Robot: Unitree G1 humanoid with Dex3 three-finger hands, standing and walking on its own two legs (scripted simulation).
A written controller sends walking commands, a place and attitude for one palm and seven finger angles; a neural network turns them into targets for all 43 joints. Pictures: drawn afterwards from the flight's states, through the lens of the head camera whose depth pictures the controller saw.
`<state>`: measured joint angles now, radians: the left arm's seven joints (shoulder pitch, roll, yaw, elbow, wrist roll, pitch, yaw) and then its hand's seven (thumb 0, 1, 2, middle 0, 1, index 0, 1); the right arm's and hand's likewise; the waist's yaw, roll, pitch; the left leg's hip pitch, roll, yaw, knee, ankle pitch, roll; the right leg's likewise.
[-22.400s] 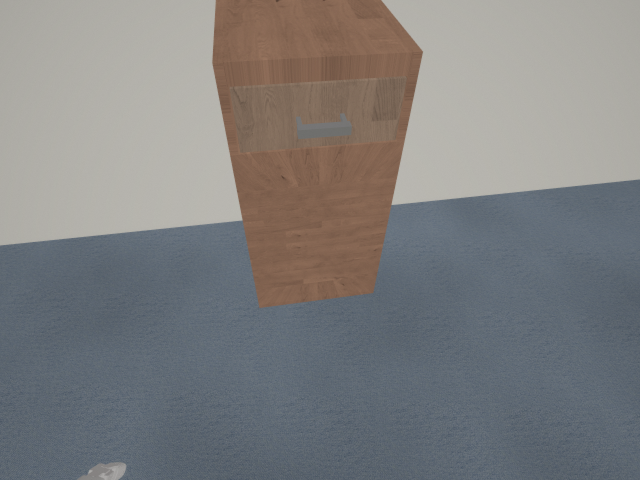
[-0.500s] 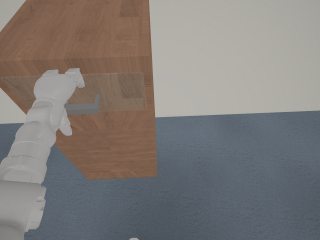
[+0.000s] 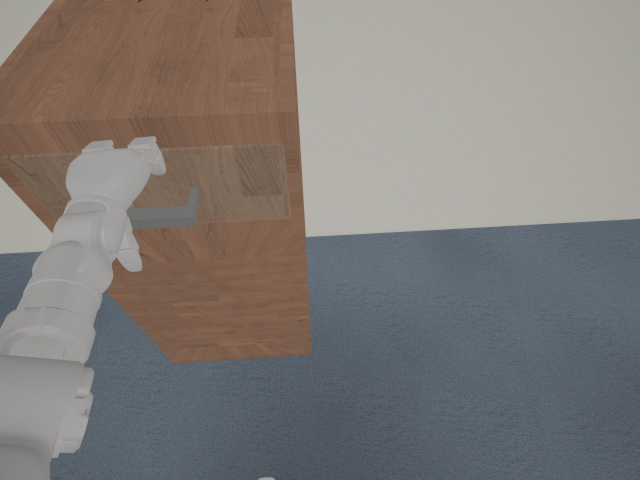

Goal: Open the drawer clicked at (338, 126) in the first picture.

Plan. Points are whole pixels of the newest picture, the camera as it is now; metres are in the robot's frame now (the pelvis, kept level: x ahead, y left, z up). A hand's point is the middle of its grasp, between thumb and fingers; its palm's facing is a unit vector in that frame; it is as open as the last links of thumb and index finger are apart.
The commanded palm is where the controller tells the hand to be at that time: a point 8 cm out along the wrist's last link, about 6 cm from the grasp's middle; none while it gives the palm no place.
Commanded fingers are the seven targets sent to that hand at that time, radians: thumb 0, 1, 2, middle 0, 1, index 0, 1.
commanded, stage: re-aim the fingers above the handle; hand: left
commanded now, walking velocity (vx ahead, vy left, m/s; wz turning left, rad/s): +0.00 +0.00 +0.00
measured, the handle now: (158, 206) +0.50 +0.24 +0.02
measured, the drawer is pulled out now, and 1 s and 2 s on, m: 0.00 0.00 0.00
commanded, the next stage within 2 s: lower the fingers behind the handle in 1.16 s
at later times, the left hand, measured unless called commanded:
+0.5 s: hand (137, 200) +0.46 +0.24 +0.08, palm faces -0.02 -0.03 -1.00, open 13.6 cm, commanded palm +0.45 +0.25 +0.14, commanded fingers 0.00 -0.50 0.30 -0.30 -1.20 -0.30 -1.20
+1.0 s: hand (136, 199) +0.46 +0.24 +0.08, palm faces -0.02 -0.03 -1.00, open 13.6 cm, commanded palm +0.45 +0.26 +0.14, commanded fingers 0.00 -0.50 0.30 -0.30 -1.20 -0.30 -1.20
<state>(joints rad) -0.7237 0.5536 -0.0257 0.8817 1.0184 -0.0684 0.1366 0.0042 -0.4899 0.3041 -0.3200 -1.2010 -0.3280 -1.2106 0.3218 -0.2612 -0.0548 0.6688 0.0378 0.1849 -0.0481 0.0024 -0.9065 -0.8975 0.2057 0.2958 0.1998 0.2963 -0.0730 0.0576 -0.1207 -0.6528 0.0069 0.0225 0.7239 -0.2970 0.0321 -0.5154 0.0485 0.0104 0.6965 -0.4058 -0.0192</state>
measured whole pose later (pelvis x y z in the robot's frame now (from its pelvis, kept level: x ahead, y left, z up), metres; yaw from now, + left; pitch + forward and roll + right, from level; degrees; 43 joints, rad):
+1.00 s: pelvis -0.01 +0.00 +0.00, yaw +0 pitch +14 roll -1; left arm -0.78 0.57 -0.02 0.94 1.03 -0.11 0.16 0.00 -0.49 0.30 -0.34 -1.24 -0.36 -1.23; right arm 0.33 -0.27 -0.04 0.67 0.04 0.17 -0.06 0.00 -0.91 -0.90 0.21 0.30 0.20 0.30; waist -0.09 0.05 -0.12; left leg -0.69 0.01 0.02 0.74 -0.29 0.03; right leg -0.55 0.05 0.01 0.71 -0.40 -0.02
